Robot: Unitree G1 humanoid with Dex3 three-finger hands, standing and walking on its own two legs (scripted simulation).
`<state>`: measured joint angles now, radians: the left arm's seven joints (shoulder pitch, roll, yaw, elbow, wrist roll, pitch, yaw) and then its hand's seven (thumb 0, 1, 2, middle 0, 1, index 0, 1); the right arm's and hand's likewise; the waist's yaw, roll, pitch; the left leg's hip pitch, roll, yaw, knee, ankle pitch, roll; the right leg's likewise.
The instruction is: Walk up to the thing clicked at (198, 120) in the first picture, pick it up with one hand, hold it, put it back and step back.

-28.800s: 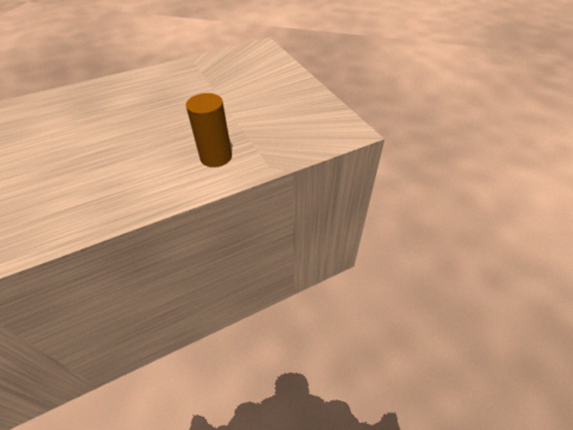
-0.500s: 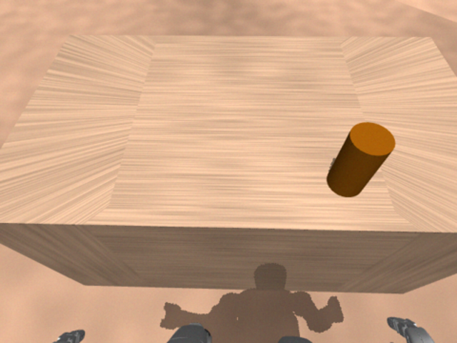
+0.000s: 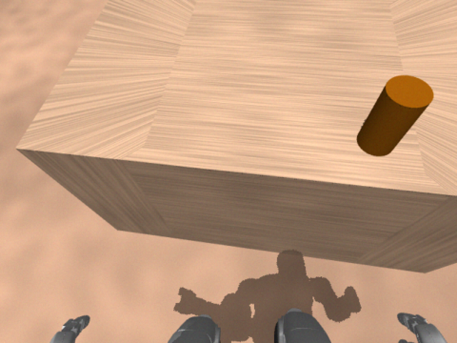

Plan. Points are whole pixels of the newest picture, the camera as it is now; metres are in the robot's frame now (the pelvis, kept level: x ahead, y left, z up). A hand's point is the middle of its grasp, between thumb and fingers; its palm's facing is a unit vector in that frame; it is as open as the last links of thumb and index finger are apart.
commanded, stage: step back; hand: right
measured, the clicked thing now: (390, 119) +0.53 -0.31 -0.02
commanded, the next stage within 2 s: none
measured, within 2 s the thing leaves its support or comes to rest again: neither
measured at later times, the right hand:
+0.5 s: hand out of the picture -0.04 -0.26 -0.15, palm faces +0.12 +0.93 -0.34, open 7.4 cm
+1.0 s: hand out of the picture -0.23 -0.20 -0.12, palm faces +0.07 +0.91 -0.41, open 7.4 cm
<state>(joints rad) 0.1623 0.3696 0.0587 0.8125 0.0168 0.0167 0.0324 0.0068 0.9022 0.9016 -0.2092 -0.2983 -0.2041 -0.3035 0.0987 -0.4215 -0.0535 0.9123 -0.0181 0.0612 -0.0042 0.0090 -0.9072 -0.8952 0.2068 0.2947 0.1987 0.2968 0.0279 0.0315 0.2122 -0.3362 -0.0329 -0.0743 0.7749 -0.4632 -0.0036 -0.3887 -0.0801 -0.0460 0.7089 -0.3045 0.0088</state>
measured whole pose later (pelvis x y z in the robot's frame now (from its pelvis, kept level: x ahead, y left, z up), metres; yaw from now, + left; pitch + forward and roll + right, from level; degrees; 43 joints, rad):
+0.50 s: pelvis -0.14 +0.02 +0.00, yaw -9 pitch -3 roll +0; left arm 0.23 0.35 0.06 0.87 0.03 0.02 0.00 0.01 0.91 0.90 -0.21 -0.30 -0.20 -0.30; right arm 0.07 -0.39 -0.06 0.87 0.00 0.08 0.00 0.01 -0.91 -0.89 0.21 0.29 0.20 0.30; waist 0.02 0.06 0.16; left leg -0.50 -0.03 -0.08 0.94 -0.46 -0.01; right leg -0.25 0.02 0.03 0.67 -0.37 -0.02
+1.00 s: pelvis -0.29 +0.07 +0.01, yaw -8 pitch -2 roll -1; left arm 0.14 0.40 0.08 0.84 0.01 0.05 0.02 0.01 0.91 0.90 -0.21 -0.30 -0.20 -0.30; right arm 0.14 -0.36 -0.04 0.88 -0.04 0.04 0.00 0.01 -0.90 -0.89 0.21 0.30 0.20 0.30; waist 0.00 -0.02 0.16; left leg -0.31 0.02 0.00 0.59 -0.24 0.03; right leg -0.44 0.10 0.12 1.16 -0.51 0.01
